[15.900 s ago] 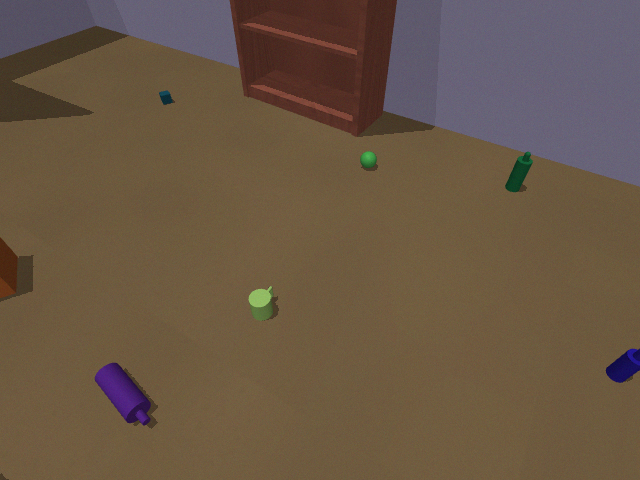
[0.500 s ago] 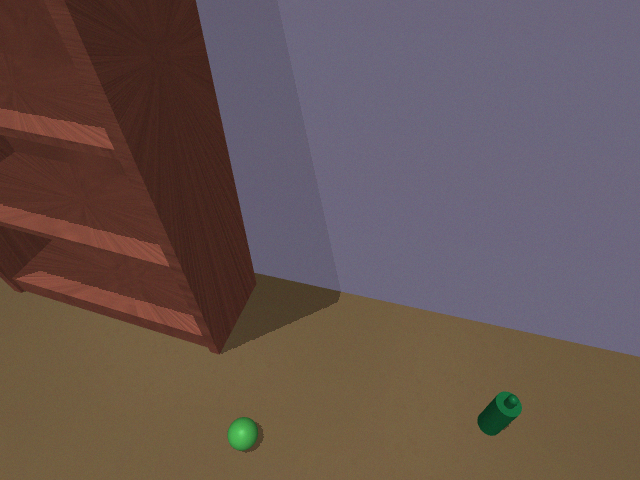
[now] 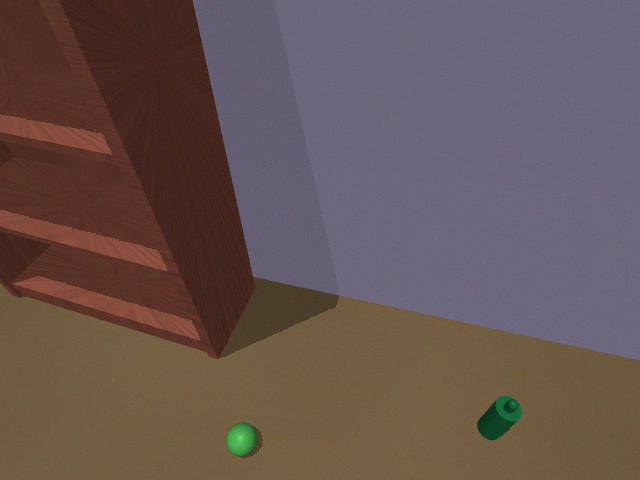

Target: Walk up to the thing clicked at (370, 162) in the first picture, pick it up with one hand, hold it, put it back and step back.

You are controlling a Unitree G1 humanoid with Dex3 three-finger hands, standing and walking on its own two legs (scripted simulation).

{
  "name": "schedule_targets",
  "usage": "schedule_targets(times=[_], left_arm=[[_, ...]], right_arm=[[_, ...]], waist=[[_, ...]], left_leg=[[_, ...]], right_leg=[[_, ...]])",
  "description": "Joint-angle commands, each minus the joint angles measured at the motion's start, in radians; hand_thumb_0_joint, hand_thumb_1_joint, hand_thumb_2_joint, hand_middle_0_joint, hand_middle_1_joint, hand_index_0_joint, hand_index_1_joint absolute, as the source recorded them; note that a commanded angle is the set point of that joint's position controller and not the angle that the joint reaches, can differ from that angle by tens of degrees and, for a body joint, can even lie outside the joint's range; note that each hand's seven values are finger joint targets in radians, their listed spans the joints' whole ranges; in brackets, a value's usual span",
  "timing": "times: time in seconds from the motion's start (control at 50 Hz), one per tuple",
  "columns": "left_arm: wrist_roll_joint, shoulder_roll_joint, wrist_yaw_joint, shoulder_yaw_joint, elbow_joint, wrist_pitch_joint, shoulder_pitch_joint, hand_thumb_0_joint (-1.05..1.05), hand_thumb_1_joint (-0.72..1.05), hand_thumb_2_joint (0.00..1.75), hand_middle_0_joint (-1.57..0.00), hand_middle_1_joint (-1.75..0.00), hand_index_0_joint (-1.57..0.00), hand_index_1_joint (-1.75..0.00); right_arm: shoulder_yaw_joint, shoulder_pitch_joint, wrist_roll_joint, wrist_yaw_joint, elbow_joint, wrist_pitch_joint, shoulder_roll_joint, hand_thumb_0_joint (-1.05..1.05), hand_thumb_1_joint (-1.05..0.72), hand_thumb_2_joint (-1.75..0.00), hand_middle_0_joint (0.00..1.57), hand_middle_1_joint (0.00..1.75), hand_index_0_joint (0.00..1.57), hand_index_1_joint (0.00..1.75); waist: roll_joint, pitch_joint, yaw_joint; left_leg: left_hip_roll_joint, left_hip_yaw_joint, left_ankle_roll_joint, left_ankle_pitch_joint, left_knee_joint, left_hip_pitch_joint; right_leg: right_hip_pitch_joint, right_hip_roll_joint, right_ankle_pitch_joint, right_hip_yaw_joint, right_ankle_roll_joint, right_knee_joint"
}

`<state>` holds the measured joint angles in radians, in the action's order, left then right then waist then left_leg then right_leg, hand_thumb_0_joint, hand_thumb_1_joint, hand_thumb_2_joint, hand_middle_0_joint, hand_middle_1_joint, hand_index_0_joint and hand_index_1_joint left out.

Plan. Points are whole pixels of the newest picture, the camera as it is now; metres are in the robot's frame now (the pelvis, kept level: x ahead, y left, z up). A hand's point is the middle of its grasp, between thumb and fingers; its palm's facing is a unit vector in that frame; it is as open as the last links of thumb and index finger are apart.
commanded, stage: stand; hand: left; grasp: from above
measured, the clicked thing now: (241, 438) +0.40 +0.25 -0.74
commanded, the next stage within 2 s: rise first in 0.72 s
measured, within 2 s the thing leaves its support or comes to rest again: neither
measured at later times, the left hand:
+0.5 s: hand out of the picture +0.07 +0.25 -0.16, palm faces -0.04 -0.94 -0.34, open 7.3 cm
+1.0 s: hand out of the picture +0.12 +0.25 -0.16, palm faces +0.01 -0.95 -0.32, open 8.2 cm
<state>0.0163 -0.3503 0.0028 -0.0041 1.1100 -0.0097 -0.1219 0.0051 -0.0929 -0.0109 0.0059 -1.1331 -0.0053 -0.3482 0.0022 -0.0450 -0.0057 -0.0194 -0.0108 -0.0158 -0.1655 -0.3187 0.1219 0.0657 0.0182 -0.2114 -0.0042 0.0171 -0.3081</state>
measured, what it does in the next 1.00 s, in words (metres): stands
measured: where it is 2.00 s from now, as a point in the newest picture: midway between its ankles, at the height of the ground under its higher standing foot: outside the picture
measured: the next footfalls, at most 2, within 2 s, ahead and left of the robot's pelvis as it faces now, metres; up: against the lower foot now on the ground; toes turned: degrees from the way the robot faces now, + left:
none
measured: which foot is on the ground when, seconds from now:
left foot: down 0.00-1.00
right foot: down 0.00-1.00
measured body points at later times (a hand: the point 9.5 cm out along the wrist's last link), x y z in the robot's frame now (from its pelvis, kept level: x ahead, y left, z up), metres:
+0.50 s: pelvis +0.00 +0.00 +0.00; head +0.00 +0.00 +0.45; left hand +0.07 +0.30 -0.13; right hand +0.07 -0.30 -0.13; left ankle +0.01 +0.13 -0.75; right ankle -0.03 -0.13 -0.75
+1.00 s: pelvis -0.02 +0.00 -0.01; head +0.03 +0.00 +0.43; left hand +0.12 +0.30 -0.14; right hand +0.08 -0.27 -0.14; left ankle +0.01 +0.13 -0.75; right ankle -0.03 -0.13 -0.75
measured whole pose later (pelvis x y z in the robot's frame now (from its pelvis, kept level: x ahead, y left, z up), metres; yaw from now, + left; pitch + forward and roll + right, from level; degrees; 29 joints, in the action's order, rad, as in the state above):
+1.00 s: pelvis -0.02 +0.00 -0.01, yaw +1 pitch +4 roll +0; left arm 0.05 -0.33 0.02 0.10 1.08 -0.03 0.03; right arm 0.01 -0.19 0.03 -0.03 -0.87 -0.05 -0.29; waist 0.00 -0.04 -0.02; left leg -0.02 0.01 -0.01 -0.22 -0.52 0.37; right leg 0.31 0.02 -0.27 0.01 0.02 -0.51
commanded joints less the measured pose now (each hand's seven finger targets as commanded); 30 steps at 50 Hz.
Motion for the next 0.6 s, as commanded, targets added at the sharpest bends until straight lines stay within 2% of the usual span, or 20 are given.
schedule_targets(times=[0.0, 0.06, 0.14, 0.26, 0.3, 0.46, 0.54, 0.58], left_arm=[[-0.006, -0.221, -0.015, 0.040, -0.049, -0.023, 0.026, 0.00, 0.90, 0.90, -0.20, -0.30, -0.20, -0.30], [-0.007, -0.219, -0.016, 0.039, -0.051, -0.022, 0.030, 0.00, 0.90, 0.90, -0.20, -0.30, -0.20, -0.30], [-0.005, -0.224, -0.015, 0.042, -0.056, -0.025, 0.030, 0.00, 0.90, 0.90, -0.20, -0.30, -0.20, -0.30], [-0.007, -0.219, -0.015, 0.040, -0.053, -0.022, 0.026, 0.00, 0.90, 0.90, -0.20, -0.30, -0.20, -0.30], [-0.006, -0.221, -0.015, 0.040, -0.052, -0.023, 0.018, 0.00, 0.90, 0.90, -0.20, -0.30, -0.20, -0.30], [-0.006, -0.218, -0.014, 0.039, -0.054, -0.020, 0.021, 0.00, 0.90, 0.90, -0.20, -0.30, -0.20, -0.30], [-0.002, -0.224, -0.015, 0.039, -0.057, -0.025, 0.018, 0.00, 0.90, 0.90, -0.20, -0.30, -0.20, -0.30], [-0.004, -0.222, -0.015, 0.038, -0.055, -0.024, 0.020, 0.00, 0.90, 0.90, -0.20, -0.30, -0.20, -0.30]], right_arm=[[0.034, 0.041, 0.004, -0.011, 0.059, -0.023, -0.205, 0.00, -0.90, -0.90, 0.20, 0.30, 0.20, 0.30], [0.037, 0.041, 0.004, -0.011, 0.057, -0.021, -0.212, 0.00, -0.90, -0.90, 0.20, 0.30, 0.20, 0.30], [0.038, 0.035, 0.004, -0.011, 0.059, -0.022, -0.213, 0.00, -0.90, -0.90, 0.20, 0.30, 0.20, 0.30], [0.037, 0.030, 0.003, -0.012, 0.055, -0.021, -0.212, 0.00, -0.90, -0.90, 0.20, 0.30, 0.20, 0.30], [0.038, 0.037, 0.005, -0.011, 0.059, -0.021, -0.212, 0.00, -0.90, -0.90, 0.20, 0.30, 0.20, 0.30], [0.039, 0.029, 0.002, -0.013, 0.055, -0.021, -0.213, 0.00, -0.90, -0.90, 0.20, 0.30, 0.20, 0.30], [0.039, 0.026, 0.003, -0.011, 0.059, -0.022, -0.208, 0.00, -0.90, -0.90, 0.20, 0.30, 0.20, 0.30], [0.038, 0.023, 0.004, -0.011, 0.057, -0.021, -0.211, 0.00, -0.90, -0.90, 0.20, 0.30, 0.20, 0.30]], waist=[[0.018, 0.062, 0.001], [0.011, 0.056, 0.001], [-0.001, 0.091, -0.002], [0.000, 0.059, 0.002], [0.004, 0.068, 0.005], [-0.008, 0.050, 0.004], [0.014, 0.067, 0.002], [0.006, 0.055, 0.000]], left_leg=[[-0.115, 0.087, 0.028, 0.182, 0.036, -0.046], [-0.114, 0.087, 0.029, 0.168, 0.036, -0.044], [-0.113, 0.082, 0.031, 0.185, 0.026, -0.061], [-0.114, 0.087, 0.030, 0.162, 0.037, -0.040], [-0.116, 0.089, 0.032, 0.189, 0.026, -0.049], [-0.113, 0.088, 0.029, 0.131, 0.043, -0.029], [-0.114, 0.090, 0.031, 0.164, 0.034, -0.044], [-0.113, 0.090, 0.031, 0.149, 0.036, -0.038]], right_leg=[[0.035, 0.113, 0.182, -0.066, -0.030, 0.049], [0.040, 0.115, 0.170, -0.070, -0.031, 0.054], [0.020, 0.118, 0.208, -0.072, -0.032, 0.050], [0.033, 0.116, 0.165, -0.073, -0.033, 0.054], [0.027, 0.115, 0.192, -0.068, -0.032, 0.049], [0.039, 0.114, 0.124, -0.074, -0.034, 0.059], [0.032, 0.116, 0.175, -0.071, -0.032, 0.053], [0.037, 0.116, 0.156, -0.073, -0.032, 0.056]])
